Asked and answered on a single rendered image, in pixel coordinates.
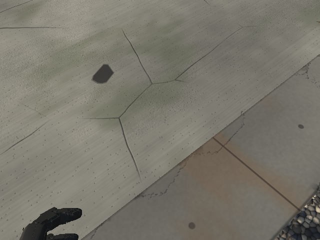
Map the left robot hand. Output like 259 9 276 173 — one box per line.
19 207 82 240

